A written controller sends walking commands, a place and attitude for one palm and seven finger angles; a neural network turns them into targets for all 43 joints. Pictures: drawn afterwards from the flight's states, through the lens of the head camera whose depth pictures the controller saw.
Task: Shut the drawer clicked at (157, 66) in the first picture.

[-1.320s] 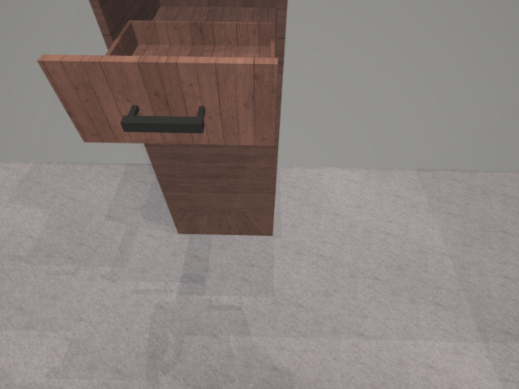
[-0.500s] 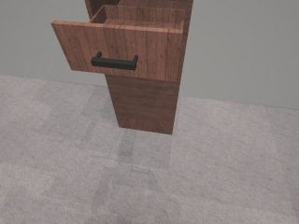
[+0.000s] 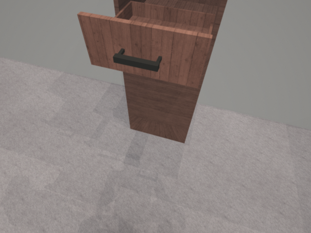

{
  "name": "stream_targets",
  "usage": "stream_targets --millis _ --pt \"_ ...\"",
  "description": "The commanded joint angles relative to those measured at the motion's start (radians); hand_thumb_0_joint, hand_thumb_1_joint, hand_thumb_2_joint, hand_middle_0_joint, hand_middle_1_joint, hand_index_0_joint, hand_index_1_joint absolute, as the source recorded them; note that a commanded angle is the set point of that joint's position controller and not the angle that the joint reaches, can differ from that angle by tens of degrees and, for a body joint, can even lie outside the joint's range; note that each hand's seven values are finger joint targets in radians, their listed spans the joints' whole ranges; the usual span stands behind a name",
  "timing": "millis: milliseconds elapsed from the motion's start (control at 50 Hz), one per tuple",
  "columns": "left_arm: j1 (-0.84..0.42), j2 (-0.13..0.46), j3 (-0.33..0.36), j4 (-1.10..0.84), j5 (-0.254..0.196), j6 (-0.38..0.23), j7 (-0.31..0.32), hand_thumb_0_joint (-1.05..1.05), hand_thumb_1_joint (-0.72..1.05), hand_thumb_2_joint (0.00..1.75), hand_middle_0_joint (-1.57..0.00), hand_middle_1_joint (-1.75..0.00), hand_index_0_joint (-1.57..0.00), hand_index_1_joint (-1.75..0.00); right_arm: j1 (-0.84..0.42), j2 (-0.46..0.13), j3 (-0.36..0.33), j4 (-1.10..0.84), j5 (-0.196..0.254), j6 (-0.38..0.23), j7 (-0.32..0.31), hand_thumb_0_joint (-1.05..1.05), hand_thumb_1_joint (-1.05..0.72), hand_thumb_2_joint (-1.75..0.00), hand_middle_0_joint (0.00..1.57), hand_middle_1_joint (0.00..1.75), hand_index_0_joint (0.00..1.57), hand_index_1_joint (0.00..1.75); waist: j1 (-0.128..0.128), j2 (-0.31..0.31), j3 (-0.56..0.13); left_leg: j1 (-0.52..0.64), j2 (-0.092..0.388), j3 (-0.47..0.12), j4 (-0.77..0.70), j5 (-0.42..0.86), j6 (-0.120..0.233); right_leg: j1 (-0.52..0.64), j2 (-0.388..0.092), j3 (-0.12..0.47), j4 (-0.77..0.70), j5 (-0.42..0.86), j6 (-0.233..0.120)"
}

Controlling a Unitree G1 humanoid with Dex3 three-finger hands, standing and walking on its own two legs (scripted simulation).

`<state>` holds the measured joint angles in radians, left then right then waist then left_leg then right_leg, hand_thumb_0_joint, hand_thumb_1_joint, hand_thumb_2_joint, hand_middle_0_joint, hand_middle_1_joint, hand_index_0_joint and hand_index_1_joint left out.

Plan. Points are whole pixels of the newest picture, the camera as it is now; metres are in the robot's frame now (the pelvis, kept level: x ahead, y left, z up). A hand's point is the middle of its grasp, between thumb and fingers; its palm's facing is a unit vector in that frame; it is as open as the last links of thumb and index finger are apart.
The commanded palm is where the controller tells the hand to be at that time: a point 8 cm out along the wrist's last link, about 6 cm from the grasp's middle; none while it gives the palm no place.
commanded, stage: stand and wait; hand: left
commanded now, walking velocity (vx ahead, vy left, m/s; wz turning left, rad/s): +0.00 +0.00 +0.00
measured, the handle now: (138, 58) +0.56 +0.09 +0.13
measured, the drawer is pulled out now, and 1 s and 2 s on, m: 0.28 0.28 0.28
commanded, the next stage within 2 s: look at it before walking up in 0.04 s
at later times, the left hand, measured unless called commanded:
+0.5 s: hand out of the picture +0.02 +0.17 -0.17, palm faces +0.00 -0.98 -0.21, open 7.4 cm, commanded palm none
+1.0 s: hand out of the picture +0.04 +0.18 -0.18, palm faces -0.04 -0.98 -0.22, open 7.4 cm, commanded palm none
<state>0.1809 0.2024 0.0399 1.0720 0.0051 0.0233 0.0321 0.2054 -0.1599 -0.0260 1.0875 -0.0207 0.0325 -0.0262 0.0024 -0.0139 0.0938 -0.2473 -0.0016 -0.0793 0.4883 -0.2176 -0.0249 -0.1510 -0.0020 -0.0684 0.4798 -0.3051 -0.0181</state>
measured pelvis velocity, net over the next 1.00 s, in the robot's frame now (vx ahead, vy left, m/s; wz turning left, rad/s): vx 0.00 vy -0.01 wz -0.09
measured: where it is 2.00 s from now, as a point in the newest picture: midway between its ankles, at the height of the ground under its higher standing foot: outside the picture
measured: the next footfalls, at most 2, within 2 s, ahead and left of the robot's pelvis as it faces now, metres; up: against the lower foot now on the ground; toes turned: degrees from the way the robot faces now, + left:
right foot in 2.00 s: +0.13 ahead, -0.16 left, +0.00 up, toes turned -16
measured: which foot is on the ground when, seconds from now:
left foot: down 0.00-1.00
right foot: down 0.00-1.00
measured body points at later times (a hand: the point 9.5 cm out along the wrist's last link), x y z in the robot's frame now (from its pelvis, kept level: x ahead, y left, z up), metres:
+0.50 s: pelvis +0.01 -0.01 +0.01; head +0.03 -0.01 +0.45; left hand +0.03 +0.22 -0.15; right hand +0.02 -0.25 -0.15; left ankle +0.03 +0.14 -0.74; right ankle -0.03 -0.10 -0.74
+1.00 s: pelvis +0.00 -0.01 +0.00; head +0.03 +0.00 +0.45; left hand +0.04 +0.23 -0.16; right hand +0.00 -0.24 -0.16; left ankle +0.03 +0.14 -0.74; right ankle -0.03 -0.10 -0.74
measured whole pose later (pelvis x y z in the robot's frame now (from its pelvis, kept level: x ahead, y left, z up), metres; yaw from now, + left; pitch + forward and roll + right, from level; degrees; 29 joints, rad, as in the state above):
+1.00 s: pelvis +0.00 -0.01 +0.00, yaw -5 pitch -1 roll -1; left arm 0.23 0.19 0.05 1.07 0.01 0.04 0.02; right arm 0.22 -0.15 -0.04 1.09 -0.02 0.03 -0.04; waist -0.01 0.00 0.09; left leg -0.24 0.06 -0.01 0.51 -0.25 -0.04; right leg -0.17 0.05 0.01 0.48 -0.29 -0.04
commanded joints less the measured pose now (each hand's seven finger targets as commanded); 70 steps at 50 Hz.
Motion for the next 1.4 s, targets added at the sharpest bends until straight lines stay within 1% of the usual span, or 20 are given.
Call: stream_targets --millis 0,160,240,560,640,660,740,920,960,1000,1100,1140,1160,1200,1240,1280,1300,1340,1360,1380 --pt "0.078 0.118 0.012 -0.012 0.003 -0.029 0.000 0.00 0.90 0.90 -0.20 -0.30 -0.20 -0.30 0.036 -0.113 -0.024 -0.035 0.008 -0.022 -0.008 0.00 -0.90 -0.90 0.20 0.30 0.20 0.30 -0.010 0.025 -0.085 0.067 0.076 -0.035 -0.083 0.134 0.029 -0.006 -0.121 0.115 -0.132 0.157 -0.024" --pt "0.101 0.120 0.005 0.003 0.002 -0.036 0.002 0.00 0.90 0.90 -0.20 -0.30 -0.20 -0.30 0.026 -0.123 -0.020 -0.018 0.011 -0.027 -0.012 0.00 -0.90 -0.90 0.20 0.30 0.20 0.30 -0.009 -0.025 -0.048 0.106 0.092 -0.015 -0.099 0.184 0.030 -0.019 -0.102 0.112 -0.165 0.206 -0.015" --pt "0.102 0.116 0.003 0.009 0.002 -0.035 0.003 0.00 0.90 0.90 -0.20 -0.30 -0.20 -0.30 0.028 -0.124 -0.015 -0.007 0.009 -0.026 -0.012 0.00 -0.90 -0.90 0.20 0.30 0.20 0.30 -0.013 0.016 -0.046 0.103 0.090 -0.011 -0.106 0.170 0.024 -0.016 -0.105 0.122 -0.175 0.189 -0.018" --pt "0.111 0.112 0.009 -0.002 -0.001 -0.032 0.004 0.00 0.90 0.90 -0.20 -0.30 -0.20 -0.30 0.071 -0.104 -0.011 0.010 0.009 -0.032 -0.018 0.00 -0.90 -0.90 0.20 0.30 0.20 0.30 -0.002 0.008 -0.046 0.081 0.096 0.001 -0.103 0.198 0.022 0.019 -0.093 0.114 -0.169 0.236 -0.022" --pt "0.103 0.109 0.008 -0.001 -0.002 -0.030 0.003 0.00 0.90 0.90 -0.20 -0.30 -0.20 -0.30 0.084 -0.101 -0.009 0.014 0.007 -0.031 -0.018 0.00 -0.90 -0.90 0.20 0.30 0.20 0.30 -0.005 0.036 -0.040 0.068 0.096 0.000 -0.105 0.197 0.020 0.021 -0.099 0.116 -0.165 0.232 -0.026" --pt "0.112 0.109 0.008 -0.006 -0.002 -0.031 0.003 0.00 0.90 0.90 -0.20 -0.30 -0.20 -0.30 0.088 -0.099 -0.011 0.010 0.008 -0.032 -0.019 0.00 -0.90 -0.90 0.20 0.30 0.20 0.30 -0.002 0.009 -0.051 0.076 0.098 0.003 -0.099 0.203 0.023 0.023 -0.094 0.110 -0.166 0.238 -0.023" --pt "0.100 0.107 0.012 -0.009 -0.001 -0.026 0.002 0.00 0.90 0.90 -0.20 -0.30 -0.20 -0.30 0.096 -0.100 -0.014 0.011 0.006 -0.029 -0.022 0.00 -0.90 -0.90 0.20 0.30 0.20 0.30 -0.008 0.039 -0.043 0.071 0.101 0.006 -0.090 0.193 0.021 0.010 -0.095 0.126 -0.152 0.245 -0.028" --pt "0.084 0.131 0.044 -0.052 0.008 -0.005 -0.009 0.00 0.90 0.90 -0.20 -0.30 -0.20 -0.30 0.079 -0.127 -0.041 -0.028 0.004 -0.017 -0.028 0.00 -0.90 -0.90 0.20 0.30 0.20 0.30 -0.012 0.026 -0.047 0.021 0.126 0.032 -0.026 0.103 0.031 -0.048 -0.088 0.186 -0.077 0.245 -0.047" --pt "0.083 0.121 0.046 -0.062 0.009 -0.003 -0.011 0.00 0.90 0.90 -0.20 -0.30 -0.20 -0.30 0.069 -0.127 -0.043 -0.038 0.004 -0.017 -0.029 0.00 -0.90 -0.90 0.20 0.30 0.20 0.30 -0.009 0.022 -0.046 0.017 0.139 0.022 -0.033 0.080 0.040 -0.065 -0.070 0.189 -0.061 0.221 -0.045" --pt "0.077 0.126 0.050 -0.074 0.011 0.002 -0.015 0.00 0.90 0.90 -0.20 -0.30 -0.20 -0.30 0.064 -0.146 -0.049 -0.052 0.002 -0.017 -0.031 0.00 -0.90 -0.90 0.20 0.30 0.20 0.30 -0.010 0.070 -0.054 0.009 0.160 0.000 -0.047 0.072 0.054 -0.077 -0.059 0.191 -0.031 0.210 -0.042" --pt "0.074 0.134 0.054 -0.100 0.016 0.006 -0.021 0.00 0.90 0.90 -0.20 -0.30 -0.20 -0.30 0.033 -0.169 -0.058 -0.088 0.001 -0.016 -0.031 0.00 -0.90 -0.90 0.20 0.30 0.20 0.30 -0.004 0.070 -0.069 -0.006 0.177 -0.005 -0.047 0.024 0.067 -0.093 -0.047 0.209 -0.003 0.192 -0.039" --pt "0.071 0.150 0.057 -0.109 0.018 0.007 -0.023 0.00 0.90 0.90 -0.20 -0.30 -0.20 -0.30 0.018 -0.163 -0.058 -0.103 0.001 -0.014 -0.029 0.00 -0.90 -0.90 0.20 0.30 0.20 0.30 -0.001 0.022 -0.065 -0.033 0.148 0.033 -0.008 -0.022 0.049 -0.091 -0.076 0.257 -0.040 0.184 -0.049" --pt "0.071 0.161 0.058 -0.110 0.018 0.005 -0.022 0.00 0.90 0.90 -0.20 -0.30 -0.20 -0.30 0.011 -0.149 -0.057 -0.110 0.003 -0.012 -0.026 0.00 -0.90 -0.90 0.20 0.30 0.20 0.30 0.003 -0.042 -0.076 -0.036 0.119 0.061 0.029 -0.051 0.036 -0.083 -0.097 0.292 -0.075 0.169 -0.057" --pt "0.051 0.189 0.062 -0.117 0.020 0.007 -0.020 0.00 0.90 0.90 -0.20 -0.30 -0.20 -0.30 0.014 -0.128 -0.054 -0.113 0.005 -0.010 -0.022 0.00 -0.90 -0.90 0.20 0.30 0.20 0.30 -0.008 -0.112 -0.073 -0.020 0.062 0.107 0.120 -0.068 0.013 -0.108 -0.165 0.368 -0.144 0.188 -0.098" --pt "0.024 0.190 0.060 -0.123 0.018 0.009 -0.018 0.00 0.90 0.90 -0.20 -0.30 -0.20 -0.30 0.022 -0.123 -0.049 -0.106 0.007 -0.011 -0.020 0.00 -0.90 -0.90 0.20 0.30 0.20 0.30 -0.019 -0.114 -0.068 0.004 0.051 0.105 0.137 -0.085 0.008 -0.119 -0.179 0.371 -0.146 0.252 -0.123" --pt "-0.002 0.176 0.056 -0.131 0.016 0.009 -0.017 0.00 0.90 0.90 -0.20 -0.30 -0.20 -0.30 0.047 -0.132 -0.047 -0.100 0.007 -0.016 -0.022 0.00 -0.90 -0.90 0.20 0.30 0.20 0.30 -0.036 -0.055 -0.083 0.073 0.086 0.078 0.039 0.027 0.019 -0.143 -0.129 0.317 -0.092 0.270 -0.089" --pt "-0.003 0.159 0.054 -0.139 0.014 0.010 -0.018 0.00 0.90 0.90 -0.20 -0.30 -0.20 -0.30 0.050 -0.157 -0.049 -0.098 0.004 -0.020 -0.024 0.00 -0.90 -0.90 0.20 0.30 0.20 0.30 -0.035 0.034 -0.087 0.099 0.143 0.026 -0.025 0.075 0.040 -0.166 -0.072 0.269 -0.038 0.234 -0.057" --pt "0.005 0.127 0.051 -0.145 0.010 0.017 -0.025 0.00 0.90 0.90 -0.20 -0.30 -0.20 -0.30 0.043 -0.232 -0.061 -0.105 -0.006 -0.023 -0.028 0.00 -0.90 -0.90 0.20 0.30 0.20 0.30 -0.027 0.238 -0.070 0.052 0.319 -0.157 -0.182 0.090 0.145 -0.188 0.032 0.115 0.199 0.012 -0.001" --pt "0.009 0.115 0.050 -0.141 0.010 0.019 -0.027 0.00 0.90 0.90 -0.20 -0.30 -0.20 -0.30 0.042 -0.235 -0.061 -0.110 -0.009 -0.025 -0.028 0.00 -0.90 -0.90 0.20 0.30 0.20 0.30 -0.023 0.265 -0.077 0.026 0.375 -0.197 -0.235 0.026 0.194 -0.186 0.039 0.098 0.335 -0.182 0.004" --pt "0.009 0.112 0.051 -0.146 0.011 0.022 -0.033 0.00 0.90 0.90 -0.20 -0.30 -0.20 -0.30 0.045 -0.239 -0.061 -0.118 -0.016 -0.027 -0.026 0.00 -0.90 -0.90 0.20 0.30 0.20 0.30 -0.028 0.230 -0.082 0.020 0.386 -0.216 -0.262 -0.079 0.217 -0.207 0.027 0.101 0.414 -0.262 -0.002"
